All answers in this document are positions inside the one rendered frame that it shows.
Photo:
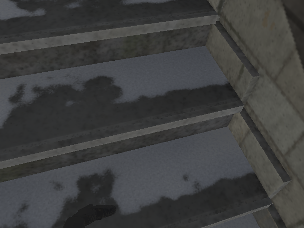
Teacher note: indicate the left robot hand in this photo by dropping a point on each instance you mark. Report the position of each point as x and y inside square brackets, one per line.
[89, 214]

